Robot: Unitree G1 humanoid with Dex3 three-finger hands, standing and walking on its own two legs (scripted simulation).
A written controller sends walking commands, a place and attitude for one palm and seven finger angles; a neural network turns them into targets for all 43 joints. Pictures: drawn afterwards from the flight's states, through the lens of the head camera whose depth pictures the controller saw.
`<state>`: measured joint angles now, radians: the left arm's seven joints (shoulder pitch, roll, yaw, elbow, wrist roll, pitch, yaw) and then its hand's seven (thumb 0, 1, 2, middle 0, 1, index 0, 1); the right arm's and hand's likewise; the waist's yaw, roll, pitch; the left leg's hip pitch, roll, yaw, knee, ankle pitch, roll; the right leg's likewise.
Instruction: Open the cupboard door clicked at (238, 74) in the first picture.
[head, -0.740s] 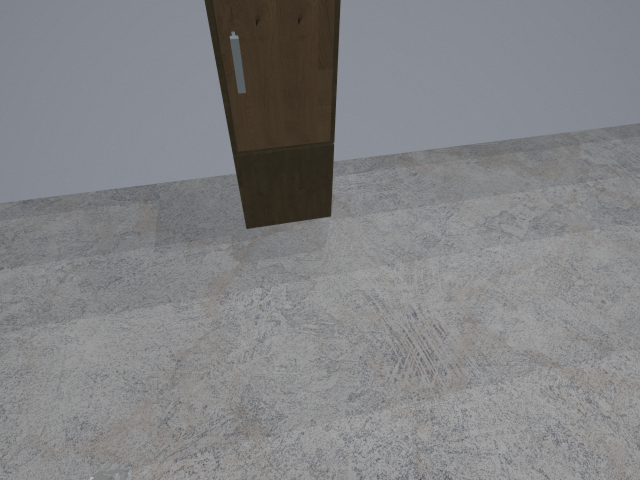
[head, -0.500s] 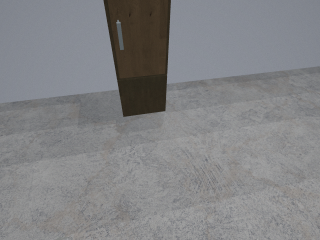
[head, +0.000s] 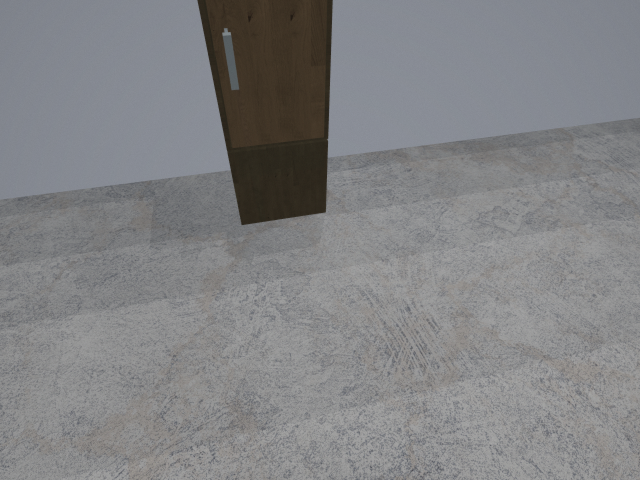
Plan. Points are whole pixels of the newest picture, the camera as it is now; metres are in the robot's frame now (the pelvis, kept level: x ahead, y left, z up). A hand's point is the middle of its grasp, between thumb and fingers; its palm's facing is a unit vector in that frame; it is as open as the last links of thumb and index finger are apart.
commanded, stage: stand and wait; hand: left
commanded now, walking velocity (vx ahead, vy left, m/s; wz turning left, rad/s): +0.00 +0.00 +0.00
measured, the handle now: (230, 59) +1.22 +0.34 -0.02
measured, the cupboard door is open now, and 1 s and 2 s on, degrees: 0 0 0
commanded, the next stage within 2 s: look at it before walking up in 0.08 s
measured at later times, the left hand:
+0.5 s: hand out of the picture +0.08 +0.24 -0.15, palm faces -0.03 -0.94 -0.33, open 7.4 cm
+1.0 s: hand out of the picture +0.06 +0.22 -0.17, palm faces -0.04 -0.96 -0.27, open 7.4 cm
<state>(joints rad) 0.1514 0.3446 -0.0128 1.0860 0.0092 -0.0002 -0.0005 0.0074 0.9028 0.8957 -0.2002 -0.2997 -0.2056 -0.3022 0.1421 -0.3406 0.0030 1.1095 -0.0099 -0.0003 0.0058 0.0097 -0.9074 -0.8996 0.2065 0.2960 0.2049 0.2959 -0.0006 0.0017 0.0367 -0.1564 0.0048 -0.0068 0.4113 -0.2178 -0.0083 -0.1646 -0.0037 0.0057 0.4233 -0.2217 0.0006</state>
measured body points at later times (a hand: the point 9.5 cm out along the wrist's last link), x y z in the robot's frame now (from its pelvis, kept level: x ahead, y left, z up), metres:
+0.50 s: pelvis +0.00 +0.00 +0.00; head +0.01 +0.00 +0.45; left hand +0.08 +0.29 -0.13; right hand +0.09 -0.30 -0.13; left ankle +0.00 +0.13 -0.74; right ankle +0.01 -0.12 -0.74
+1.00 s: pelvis +0.03 +0.00 +0.00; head +0.02 +0.00 +0.45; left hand +0.06 +0.27 -0.15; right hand +0.07 -0.27 -0.15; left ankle +0.00 +0.13 -0.74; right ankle +0.01 -0.12 -0.74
